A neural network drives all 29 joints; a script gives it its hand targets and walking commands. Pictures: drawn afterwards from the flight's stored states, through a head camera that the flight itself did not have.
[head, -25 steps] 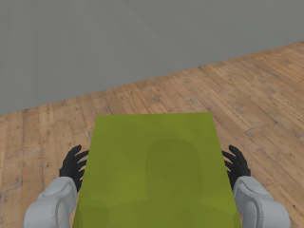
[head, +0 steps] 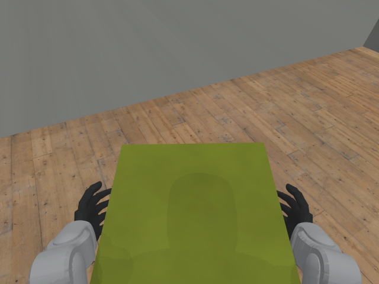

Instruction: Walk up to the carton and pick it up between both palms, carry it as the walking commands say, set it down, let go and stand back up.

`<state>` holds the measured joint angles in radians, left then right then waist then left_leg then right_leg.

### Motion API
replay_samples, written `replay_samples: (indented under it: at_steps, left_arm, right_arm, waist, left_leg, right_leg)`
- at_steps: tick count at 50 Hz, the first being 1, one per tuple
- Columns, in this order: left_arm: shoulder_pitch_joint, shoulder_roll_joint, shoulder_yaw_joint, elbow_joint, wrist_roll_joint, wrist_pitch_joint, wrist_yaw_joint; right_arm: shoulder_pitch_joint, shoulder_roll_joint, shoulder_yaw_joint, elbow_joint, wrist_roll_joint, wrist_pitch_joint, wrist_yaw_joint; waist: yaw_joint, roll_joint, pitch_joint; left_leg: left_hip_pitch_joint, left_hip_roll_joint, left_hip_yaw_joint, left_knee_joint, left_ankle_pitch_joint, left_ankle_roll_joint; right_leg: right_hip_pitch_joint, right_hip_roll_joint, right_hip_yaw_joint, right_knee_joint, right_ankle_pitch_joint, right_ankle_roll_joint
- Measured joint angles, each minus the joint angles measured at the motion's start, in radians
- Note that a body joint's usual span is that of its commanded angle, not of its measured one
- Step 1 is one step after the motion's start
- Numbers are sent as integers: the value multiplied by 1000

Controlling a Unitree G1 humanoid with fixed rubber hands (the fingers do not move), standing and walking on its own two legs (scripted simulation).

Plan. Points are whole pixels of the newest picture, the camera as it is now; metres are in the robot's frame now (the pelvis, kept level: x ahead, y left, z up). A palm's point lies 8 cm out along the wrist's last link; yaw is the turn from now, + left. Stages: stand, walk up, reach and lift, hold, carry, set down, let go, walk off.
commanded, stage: carry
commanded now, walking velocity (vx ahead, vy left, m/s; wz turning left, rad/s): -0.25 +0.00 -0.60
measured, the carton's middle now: (193, 230) +0.26 +0.01 +0.00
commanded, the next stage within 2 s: none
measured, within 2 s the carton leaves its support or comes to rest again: neither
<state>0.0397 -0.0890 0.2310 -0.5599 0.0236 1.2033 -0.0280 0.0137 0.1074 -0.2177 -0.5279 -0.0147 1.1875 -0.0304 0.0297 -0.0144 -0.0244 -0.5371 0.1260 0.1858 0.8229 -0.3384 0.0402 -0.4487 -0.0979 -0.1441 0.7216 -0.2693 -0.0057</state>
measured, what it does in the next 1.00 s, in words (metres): walks backwards, turning right: left foot, then right foot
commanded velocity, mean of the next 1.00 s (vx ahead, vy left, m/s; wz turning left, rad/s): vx -0.18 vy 0.00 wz -0.44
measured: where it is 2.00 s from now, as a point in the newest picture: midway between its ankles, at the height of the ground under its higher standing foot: outside the picture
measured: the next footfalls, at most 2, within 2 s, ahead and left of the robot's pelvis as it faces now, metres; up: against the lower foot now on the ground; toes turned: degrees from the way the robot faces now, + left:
left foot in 0.08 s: +0.08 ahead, +0.11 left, +0.00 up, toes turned +11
right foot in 0.42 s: -0.13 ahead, -0.12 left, +0.00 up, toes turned -22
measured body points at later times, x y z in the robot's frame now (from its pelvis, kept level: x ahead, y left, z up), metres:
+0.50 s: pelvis -0.12 -0.04 -0.02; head -0.09 -0.06 +0.43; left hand +0.16 +0.08 +0.06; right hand +0.08 -0.28 +0.04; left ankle +0.00 +0.10 -0.69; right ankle -0.17 -0.10 -0.71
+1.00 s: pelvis -0.25 -0.03 +0.01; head -0.21 -0.06 +0.45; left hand +0.05 +0.05 +0.08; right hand -0.08 -0.30 +0.07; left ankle -0.18 +0.05 -0.71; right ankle -0.27 -0.11 -0.66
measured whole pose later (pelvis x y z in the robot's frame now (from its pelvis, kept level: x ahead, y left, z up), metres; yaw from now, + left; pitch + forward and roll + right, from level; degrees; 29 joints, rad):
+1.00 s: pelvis -0.25 -0.03 +0.01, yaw -23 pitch +4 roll +3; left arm 0.06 -0.12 0.24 -0.61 0.02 1.12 -0.04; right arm 0.00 0.10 -0.21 -0.56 -0.01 1.12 -0.01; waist 0.02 -0.03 0.03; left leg -0.41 0.05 0.24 0.65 -0.29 0.05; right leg -0.61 -0.05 -0.07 1.08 -0.46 -0.02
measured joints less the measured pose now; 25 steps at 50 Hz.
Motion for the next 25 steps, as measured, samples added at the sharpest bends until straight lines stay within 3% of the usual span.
replay_samples:
  at_steps: [2, 5, 8, 12, 17, 21, 22, 23, 25]
  left_arm:
    - [0, 0, 0, 0, 0, 3, 0]
    - [-5, 0, 0, 1, 0, -3, 0]
    - [-5, 0, -1, 2, 0, -6, 1]
    - [-5, 0, -1, 1, 0, -18, -1]
    - [-5, 1, 0, -9, 0, -39, -4]
    - [-5, 1, 0, -11, 0, -40, -4]
    - [-5, 1, 0, -11, -1, -41, -4]
    - [-6, -5, -1, -8, -3, -44, -2]
    - [-5, -38, -9, -17, -13, -46, 16]
  right_arm:
    - [2, -1, 0, -1, 0, 0, 0]
    - [2, 1, 0, -1, 0, -9, 1]
    - [2, 6, -4, 0, 0, -12, 0]
    - [5, 21, -15, -1, 0, -27, 3]
    - [5, 21, -10, -1, 0, -56, 10]
    - [5, 16, -5, -1, 0, -58, 11]
    - [4, 9, 0, -1, 0, -58, 11]
    - [4, -4, 5, -1, 1, -59, 12]
    - [3, -40, -6, -21, 7, -43, 22]
  waist:
    - [-3, 1, -16]
    - [-14, -9, -11]
    - [11, -10, 30]
    - [13, -12, 36]
    - [13, -14, 35]
    - [14, -15, 35]
    - [13, -14, 36]
    - [10, -4, 47]
    - [-12, 15, 59]
  left_leg:
    - [12, -18, -4, 46, -30, 0]
    - [65, -40, 4, -95, 30, 1]
    - [61, -9, 43, -104, 65, 8]
    - [60, 27, 81, -163, 117, 8]
    - [45, 77, 126, -158, 145, 0]
    - [1, 117, 152, -89, 146, -24]
    - [-21, 125, 154, -62, 144, -26]
    - [-47, 131, 139, -11, 70, -26]
    - [-72, 96, 74, 151, -128, -26]
  right_leg:
    - [-32, 1, 14, 0, 15, 5]
    - [-78, -5, 21, 1, 42, 16]
    - [-169, 3, 19, 261, -148, 36]
    - [-212, 3, 21, 492, -159, 31]
    - [-108, 2, 22, 469, -160, 27]
    - [34, 2, 24, 249, -169, 5]
    - [70, 10, 23, 177, -260, -9]
    - [70, 18, 22, 170, -319, -24]
    - [56, 25, 26, 186, -293, -43]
